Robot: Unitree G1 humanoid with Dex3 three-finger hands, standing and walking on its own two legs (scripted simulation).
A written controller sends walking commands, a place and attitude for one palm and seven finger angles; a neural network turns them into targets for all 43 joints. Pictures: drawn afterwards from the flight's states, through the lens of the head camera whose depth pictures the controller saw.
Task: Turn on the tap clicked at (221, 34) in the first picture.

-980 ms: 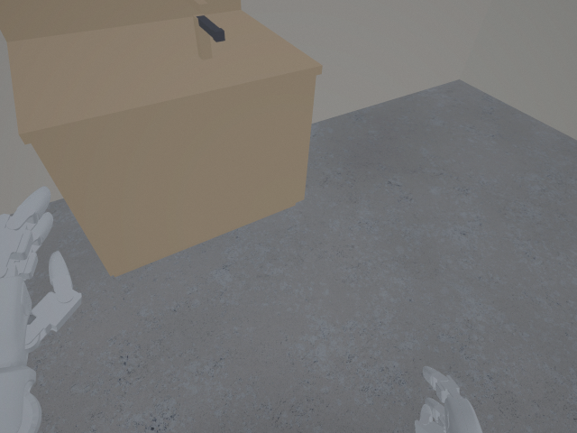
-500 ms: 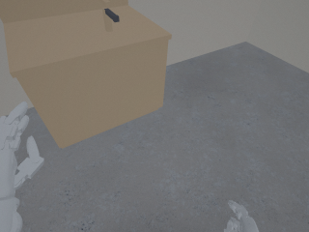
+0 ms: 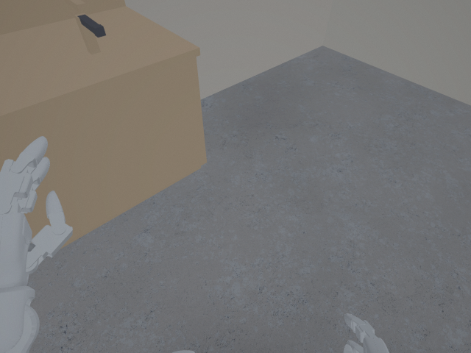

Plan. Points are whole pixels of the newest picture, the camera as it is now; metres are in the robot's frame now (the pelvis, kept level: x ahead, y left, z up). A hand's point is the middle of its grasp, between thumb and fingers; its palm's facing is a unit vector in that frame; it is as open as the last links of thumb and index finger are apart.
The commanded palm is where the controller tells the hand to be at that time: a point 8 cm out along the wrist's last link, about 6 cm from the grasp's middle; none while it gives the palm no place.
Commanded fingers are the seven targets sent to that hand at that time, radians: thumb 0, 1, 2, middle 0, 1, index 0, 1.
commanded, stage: walk to a spot facing it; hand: left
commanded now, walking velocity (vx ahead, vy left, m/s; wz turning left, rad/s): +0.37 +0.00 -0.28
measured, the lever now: (99, 30) +1.01 +0.50 +0.11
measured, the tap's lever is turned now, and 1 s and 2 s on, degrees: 0 0 0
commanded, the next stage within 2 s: turn to face it in 0.92 s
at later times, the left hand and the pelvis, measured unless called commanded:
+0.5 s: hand (136, 117) +0.43 +0.19 +0.20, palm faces +0.24 -0.89 -0.40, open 7.4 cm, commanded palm +0.37 +0.24 +0.20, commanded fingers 0.00 0.90 0.90 -0.20 -0.30 -0.20 -0.30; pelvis +0.16 +0.00 +0.01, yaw -11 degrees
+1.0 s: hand (209, 61) +0.60 +0.09 +0.21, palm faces +0.19 -0.87 -0.46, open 7.4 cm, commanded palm +0.56 +0.15 +0.20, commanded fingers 0.00 0.90 0.90 -0.20 -0.30 -0.20 -0.30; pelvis +0.34 -0.09 +0.01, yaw -13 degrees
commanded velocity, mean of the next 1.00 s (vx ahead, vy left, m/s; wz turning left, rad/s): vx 0.34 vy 0.00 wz -0.12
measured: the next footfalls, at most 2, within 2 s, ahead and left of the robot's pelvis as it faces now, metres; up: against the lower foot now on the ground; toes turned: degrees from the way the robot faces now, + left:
left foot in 0.30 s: +0.22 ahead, +0.13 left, +0.00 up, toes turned +5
right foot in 0.68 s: +0.30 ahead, -0.19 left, +0.00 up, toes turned -22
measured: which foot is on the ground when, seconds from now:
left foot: up 0.00-0.28, down 0.30-0.70, up 0.72-1.00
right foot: down 0.00-0.30, up 0.32-0.66, down 0.68-1.00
